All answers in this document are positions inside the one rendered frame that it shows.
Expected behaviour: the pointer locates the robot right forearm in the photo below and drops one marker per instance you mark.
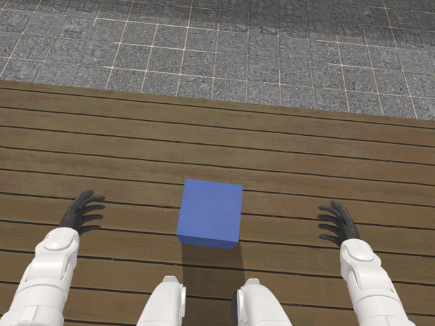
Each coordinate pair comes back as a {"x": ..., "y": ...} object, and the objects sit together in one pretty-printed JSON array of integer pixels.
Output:
[{"x": 372, "y": 293}]

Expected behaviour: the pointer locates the left robot thigh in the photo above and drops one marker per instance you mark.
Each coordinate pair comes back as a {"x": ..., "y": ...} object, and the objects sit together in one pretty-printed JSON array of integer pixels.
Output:
[{"x": 165, "y": 307}]

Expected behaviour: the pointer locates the left robot hand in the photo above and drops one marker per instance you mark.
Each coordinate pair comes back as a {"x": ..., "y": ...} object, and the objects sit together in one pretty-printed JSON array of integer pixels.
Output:
[{"x": 74, "y": 218}]

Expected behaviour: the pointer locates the left robot shin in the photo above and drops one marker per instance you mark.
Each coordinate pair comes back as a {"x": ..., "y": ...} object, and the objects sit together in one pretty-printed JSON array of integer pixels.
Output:
[{"x": 172, "y": 279}]

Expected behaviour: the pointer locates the right robot hand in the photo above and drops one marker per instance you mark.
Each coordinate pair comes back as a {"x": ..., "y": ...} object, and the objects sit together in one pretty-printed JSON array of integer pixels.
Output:
[{"x": 345, "y": 229}]

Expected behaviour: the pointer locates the carton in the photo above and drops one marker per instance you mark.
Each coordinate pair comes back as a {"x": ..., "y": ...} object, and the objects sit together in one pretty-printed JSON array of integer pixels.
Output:
[{"x": 210, "y": 214}]

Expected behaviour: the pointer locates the robot left forearm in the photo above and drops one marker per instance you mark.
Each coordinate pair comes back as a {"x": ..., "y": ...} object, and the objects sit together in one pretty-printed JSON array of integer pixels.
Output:
[{"x": 43, "y": 290}]

